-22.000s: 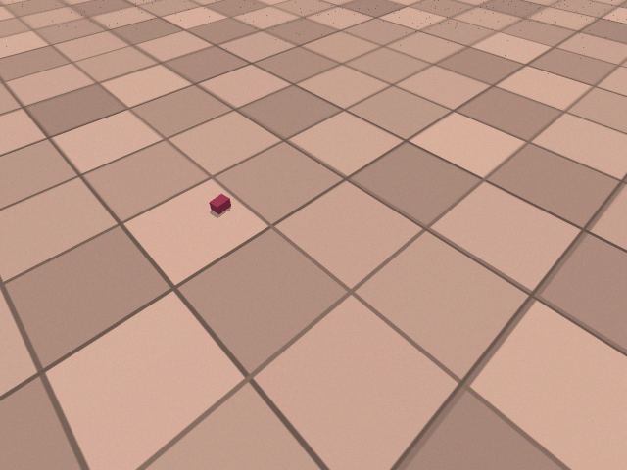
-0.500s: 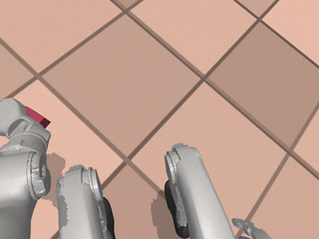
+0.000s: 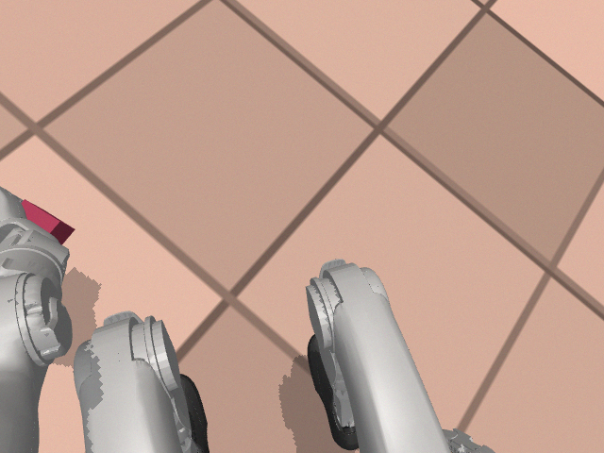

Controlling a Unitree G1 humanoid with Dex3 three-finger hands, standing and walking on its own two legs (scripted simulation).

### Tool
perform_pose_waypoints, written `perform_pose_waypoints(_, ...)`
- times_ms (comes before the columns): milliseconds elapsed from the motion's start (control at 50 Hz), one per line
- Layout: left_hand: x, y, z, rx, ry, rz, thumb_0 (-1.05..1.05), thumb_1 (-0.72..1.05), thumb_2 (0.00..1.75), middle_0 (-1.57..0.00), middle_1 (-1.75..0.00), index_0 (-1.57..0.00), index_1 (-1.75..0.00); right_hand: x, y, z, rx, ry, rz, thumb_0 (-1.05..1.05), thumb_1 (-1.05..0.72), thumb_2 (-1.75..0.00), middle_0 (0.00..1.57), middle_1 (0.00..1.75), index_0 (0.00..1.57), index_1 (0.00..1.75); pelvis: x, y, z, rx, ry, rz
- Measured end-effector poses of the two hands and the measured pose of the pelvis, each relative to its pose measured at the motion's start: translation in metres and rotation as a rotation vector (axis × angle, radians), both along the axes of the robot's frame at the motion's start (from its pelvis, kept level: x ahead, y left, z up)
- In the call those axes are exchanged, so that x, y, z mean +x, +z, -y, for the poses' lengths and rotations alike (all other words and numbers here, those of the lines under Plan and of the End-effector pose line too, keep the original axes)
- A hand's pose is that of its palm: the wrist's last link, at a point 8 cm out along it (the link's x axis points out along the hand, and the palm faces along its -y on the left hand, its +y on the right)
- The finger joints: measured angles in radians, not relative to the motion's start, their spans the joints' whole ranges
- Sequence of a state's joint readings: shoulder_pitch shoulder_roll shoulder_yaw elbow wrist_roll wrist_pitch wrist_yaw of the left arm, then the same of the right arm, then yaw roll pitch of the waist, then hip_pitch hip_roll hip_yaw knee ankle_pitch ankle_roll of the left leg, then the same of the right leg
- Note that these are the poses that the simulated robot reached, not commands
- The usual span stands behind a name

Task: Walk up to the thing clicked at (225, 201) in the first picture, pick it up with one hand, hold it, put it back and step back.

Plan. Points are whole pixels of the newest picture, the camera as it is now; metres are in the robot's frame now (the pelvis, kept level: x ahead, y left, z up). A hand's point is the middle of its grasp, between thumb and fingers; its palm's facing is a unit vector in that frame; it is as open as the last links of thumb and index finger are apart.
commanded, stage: crouch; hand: left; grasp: from above
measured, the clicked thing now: (31, 237) +0.46 +0.30 -0.18
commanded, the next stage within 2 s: lower in 0.02 s
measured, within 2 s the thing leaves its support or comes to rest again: rests again in 1.54 s
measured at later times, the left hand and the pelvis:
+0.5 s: hand (43, 244) +0.45 +0.29 -0.20, palm faces -0.29 -0.32 -0.90, open 8.5 cm; pelvis +0.00 +0.00 -0.02, yaw -2 degrees
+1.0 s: hand (59, 248) +0.45 +0.29 -0.24, palm faces -0.31 -0.32 -0.89, open 8.4 cm; pelvis +0.00 +0.01 -0.03, yaw -5 degrees
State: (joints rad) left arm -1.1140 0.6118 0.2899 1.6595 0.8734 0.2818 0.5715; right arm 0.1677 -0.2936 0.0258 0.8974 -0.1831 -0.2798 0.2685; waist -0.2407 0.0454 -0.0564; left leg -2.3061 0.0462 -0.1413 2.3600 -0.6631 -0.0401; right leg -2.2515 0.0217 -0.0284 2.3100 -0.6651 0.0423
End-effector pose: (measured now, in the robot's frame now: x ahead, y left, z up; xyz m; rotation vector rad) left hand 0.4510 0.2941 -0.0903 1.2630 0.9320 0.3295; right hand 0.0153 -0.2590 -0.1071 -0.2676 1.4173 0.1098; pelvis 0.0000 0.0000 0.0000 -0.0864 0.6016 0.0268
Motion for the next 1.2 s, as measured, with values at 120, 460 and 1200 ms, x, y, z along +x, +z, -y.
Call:
perform_pose_waypoints(120,0.001,-0.010,-0.001,-0.004,0.001,0.001,-0.01,0.22,0.23,-0.90,-0.27,-0.92,-0.26,-0.005,-0.001,0.002,-0.002,0.008,-0.015,0.01,-0.93,-0.90,0.20,0.29,0.20,0.30,0.001,-0.005,0.000,-0.006,-0.004,0.004)
perform_pose_waypoints(460,0.003,-0.049,-0.001,-0.008,-0.036,-0.017,-0.01,0.22,0.24,-0.90,-0.28,-0.91,-0.28,-0.014,0.000,0.004,-0.010,0.048,-0.052,0.01,-0.93,-0.91,0.20,0.29,0.19,0.30,0.003,-0.021,-0.002,-0.027,-0.015,0.027)
perform_pose_waypoints(1200,0.011,-0.107,0.012,-0.026,-0.043,-0.014,-0.01,0.22,0.23,-0.91,-0.27,-0.92,-0.26,-0.047,0.026,-0.018,0.023,0.090,-0.129,0.01,-0.92,-0.90,0.19,0.29,0.19,0.30,0.002,-0.029,-0.008,-0.097,-0.051,0.091)
